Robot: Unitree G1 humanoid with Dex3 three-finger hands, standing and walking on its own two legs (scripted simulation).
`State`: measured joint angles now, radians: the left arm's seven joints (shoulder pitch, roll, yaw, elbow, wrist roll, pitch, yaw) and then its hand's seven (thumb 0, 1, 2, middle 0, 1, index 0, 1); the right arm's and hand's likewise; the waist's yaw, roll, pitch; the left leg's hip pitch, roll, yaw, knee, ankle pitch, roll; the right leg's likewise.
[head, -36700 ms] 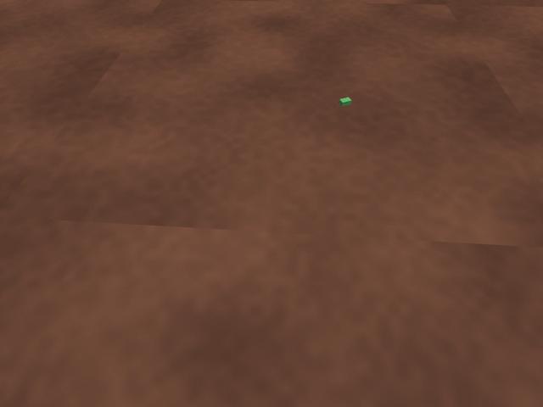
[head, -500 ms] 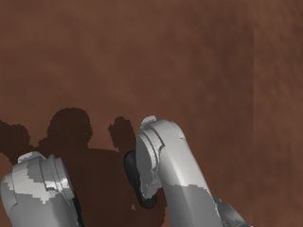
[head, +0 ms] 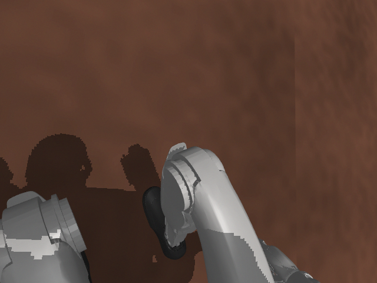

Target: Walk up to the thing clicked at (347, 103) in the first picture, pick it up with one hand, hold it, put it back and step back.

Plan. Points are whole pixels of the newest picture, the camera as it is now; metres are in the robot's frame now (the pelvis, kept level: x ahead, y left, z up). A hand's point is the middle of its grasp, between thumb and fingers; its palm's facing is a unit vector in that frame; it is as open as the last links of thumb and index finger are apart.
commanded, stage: rest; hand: left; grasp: from above
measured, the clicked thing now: out of the picture +0.47 +0.34 -0.28
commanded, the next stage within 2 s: open in 0.32 s
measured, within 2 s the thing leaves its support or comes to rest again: rests again in 0.02 s
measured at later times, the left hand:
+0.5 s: hand out of the picture +0.46 +0.33 -0.25, palm faces -0.47 -0.12 -0.87, open 6.9 cm
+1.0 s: hand out of the picture +0.46 +0.33 -0.25, palm faces -0.47 -0.11 -0.88, open 9.2 cm
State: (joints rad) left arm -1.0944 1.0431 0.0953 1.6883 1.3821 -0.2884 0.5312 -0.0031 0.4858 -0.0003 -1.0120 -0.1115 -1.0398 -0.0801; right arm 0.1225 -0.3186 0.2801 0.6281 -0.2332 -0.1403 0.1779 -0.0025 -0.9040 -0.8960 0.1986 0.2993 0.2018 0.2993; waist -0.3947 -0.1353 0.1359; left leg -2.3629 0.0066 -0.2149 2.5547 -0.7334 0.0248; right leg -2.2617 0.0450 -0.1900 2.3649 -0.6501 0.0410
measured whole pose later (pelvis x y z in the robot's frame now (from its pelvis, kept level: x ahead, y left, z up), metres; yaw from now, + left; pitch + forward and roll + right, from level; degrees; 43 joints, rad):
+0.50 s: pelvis +0.00 +0.00 +0.00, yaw -1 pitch +28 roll -15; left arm -1.10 1.09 0.09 1.71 1.36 -0.29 0.54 0.00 0.48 0.00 -1.03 -0.09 -1.05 -0.07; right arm 0.12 -0.34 0.33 0.60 -0.23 -0.16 0.19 0.00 -0.91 -0.90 0.20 0.30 0.20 0.30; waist -0.41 -0.15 0.18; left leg -2.35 0.01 -0.24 2.56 -0.73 0.02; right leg -2.25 0.05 -0.21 2.36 -0.64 0.04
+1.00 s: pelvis +0.00 +0.00 +0.00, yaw -1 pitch +28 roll -15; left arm -1.11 1.10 0.07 1.70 1.35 -0.28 0.54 0.00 0.22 0.37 -0.68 -0.44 -0.70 -0.42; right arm 0.10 -0.35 0.34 0.58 -0.23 -0.18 0.20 0.00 -0.90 -0.90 0.20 0.30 0.20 0.30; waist -0.41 -0.16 0.18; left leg -2.35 0.01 -0.24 2.56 -0.73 0.02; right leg -2.24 0.06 -0.21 2.35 -0.63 0.05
